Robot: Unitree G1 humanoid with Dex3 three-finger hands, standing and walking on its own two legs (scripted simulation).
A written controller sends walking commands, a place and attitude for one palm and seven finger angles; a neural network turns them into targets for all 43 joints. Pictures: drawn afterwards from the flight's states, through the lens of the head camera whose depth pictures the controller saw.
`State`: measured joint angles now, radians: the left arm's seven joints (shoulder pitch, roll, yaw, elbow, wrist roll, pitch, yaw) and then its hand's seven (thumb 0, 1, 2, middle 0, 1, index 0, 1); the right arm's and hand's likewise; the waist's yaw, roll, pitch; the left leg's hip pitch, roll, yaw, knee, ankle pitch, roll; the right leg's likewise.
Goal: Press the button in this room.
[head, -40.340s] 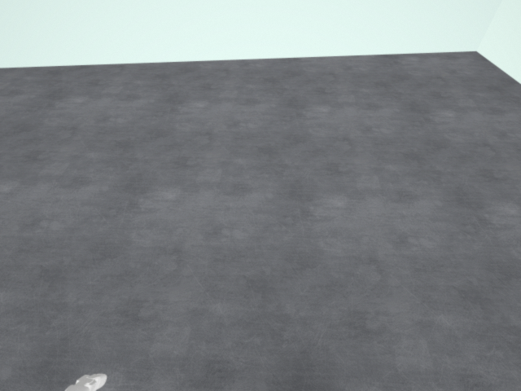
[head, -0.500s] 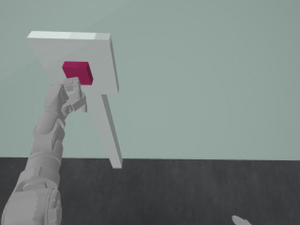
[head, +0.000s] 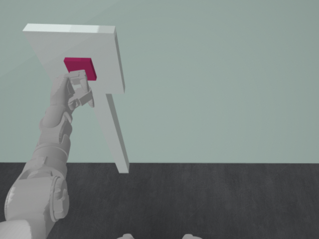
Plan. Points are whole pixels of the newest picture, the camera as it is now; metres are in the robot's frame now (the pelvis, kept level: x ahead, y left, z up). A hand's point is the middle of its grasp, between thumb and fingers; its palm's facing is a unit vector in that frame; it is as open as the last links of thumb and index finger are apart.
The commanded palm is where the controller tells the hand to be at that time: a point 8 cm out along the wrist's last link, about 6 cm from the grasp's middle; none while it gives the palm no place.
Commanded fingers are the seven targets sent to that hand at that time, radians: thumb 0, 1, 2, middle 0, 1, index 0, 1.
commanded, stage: press the button with the knuckle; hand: left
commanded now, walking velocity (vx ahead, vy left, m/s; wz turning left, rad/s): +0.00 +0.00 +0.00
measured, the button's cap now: (82, 67) +0.52 +0.19 +0.13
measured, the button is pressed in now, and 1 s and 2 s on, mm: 10 0 0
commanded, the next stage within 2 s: hold the button down briefly in 0.10 s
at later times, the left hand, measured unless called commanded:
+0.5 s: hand (89, 92) +0.46 +0.18 +0.10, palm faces +0.00 -1.00 -0.02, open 2.8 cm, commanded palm +0.46 +0.22 +0.10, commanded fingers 0.00 0.90 0.90 -1.30 -1.50 -1.30 -1.50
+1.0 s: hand (92, 99) +0.44 +0.16 +0.10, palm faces -0.02 -1.00 -0.01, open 3.0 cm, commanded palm +0.40 +0.22 +0.10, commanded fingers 0.00 0.90 0.90 -1.30 -1.50 -1.30 -1.50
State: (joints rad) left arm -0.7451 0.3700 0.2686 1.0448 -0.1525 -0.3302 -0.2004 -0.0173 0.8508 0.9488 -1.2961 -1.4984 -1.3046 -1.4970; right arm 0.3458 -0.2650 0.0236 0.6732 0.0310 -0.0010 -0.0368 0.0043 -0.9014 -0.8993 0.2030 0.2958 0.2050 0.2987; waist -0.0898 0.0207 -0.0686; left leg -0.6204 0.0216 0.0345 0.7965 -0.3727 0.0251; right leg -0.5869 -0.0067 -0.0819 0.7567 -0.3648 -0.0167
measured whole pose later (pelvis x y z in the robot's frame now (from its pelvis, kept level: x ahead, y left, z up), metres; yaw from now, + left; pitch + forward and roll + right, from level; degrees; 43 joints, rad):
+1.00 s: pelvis +0.00 +0.00 +0.00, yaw -1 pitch +11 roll -1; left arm -0.64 0.33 0.27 0.93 -0.17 -0.32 -0.21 0.00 0.88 0.93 -1.30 -1.50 -1.31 -1.50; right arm 0.36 -0.26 0.03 0.63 0.04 -0.02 -0.03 0.01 -0.90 -0.90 0.20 0.30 0.21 0.30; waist -0.08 0.03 -0.09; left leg -0.62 0.03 0.05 0.80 -0.38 0.03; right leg -0.59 0.00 -0.06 0.76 -0.36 -0.02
